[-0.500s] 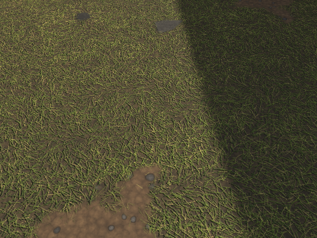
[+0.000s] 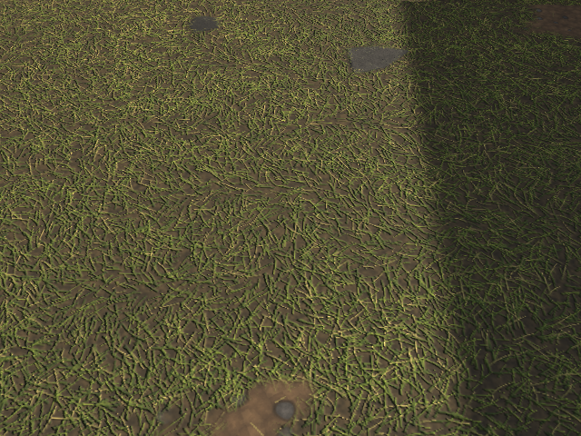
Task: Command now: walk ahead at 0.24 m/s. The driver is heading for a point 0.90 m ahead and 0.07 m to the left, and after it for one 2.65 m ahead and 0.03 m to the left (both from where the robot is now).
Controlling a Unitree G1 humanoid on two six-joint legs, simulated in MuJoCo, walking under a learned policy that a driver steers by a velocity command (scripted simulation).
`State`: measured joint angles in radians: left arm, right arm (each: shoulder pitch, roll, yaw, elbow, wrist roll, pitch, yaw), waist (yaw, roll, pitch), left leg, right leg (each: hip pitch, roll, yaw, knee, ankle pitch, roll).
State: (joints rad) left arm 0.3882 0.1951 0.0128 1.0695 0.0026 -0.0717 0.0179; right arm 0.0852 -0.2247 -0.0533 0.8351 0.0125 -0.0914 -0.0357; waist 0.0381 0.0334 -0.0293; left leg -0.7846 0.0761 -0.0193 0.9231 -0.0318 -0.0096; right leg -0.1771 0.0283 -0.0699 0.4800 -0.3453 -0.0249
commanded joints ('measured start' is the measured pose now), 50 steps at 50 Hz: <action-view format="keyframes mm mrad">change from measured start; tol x32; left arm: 1 -144 205 48 -83 -33 -24 22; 7 169 29 5 -4 -6 7 -10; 50 -487 58 57 -208 -24 -14 -32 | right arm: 1 66 -18 2 -36 -7 9 28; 50 357 -123 -27 172 -3 -5 17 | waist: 1 -94 -118 51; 7 -100 238 -359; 27 10 -218 92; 36 -182 301 -61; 50 -93 46 112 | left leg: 1 335 -37 -11 -279 152 23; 4 417 -78 18 -409 197 91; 6 917 127 -165 -314 963 228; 19 263 29 -148 -652 -567 79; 33 505 -106 99 -411 -260 113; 37 1012 314 -647 -680 -235 345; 50 687 116 -69 -791 88 188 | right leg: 1 -168 -248 130 -201 774 -146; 5 -8 -130 71 103 654 -43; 8 -349 -15 140 663 -363 78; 17 42 -41 45 84 142 22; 27 -54 -300 406 -281 -339 -151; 34 -186 -194 210 -73 41 -94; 38 -750 -77 156 761 -121 -43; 50 -481 -79 41 144 415 -6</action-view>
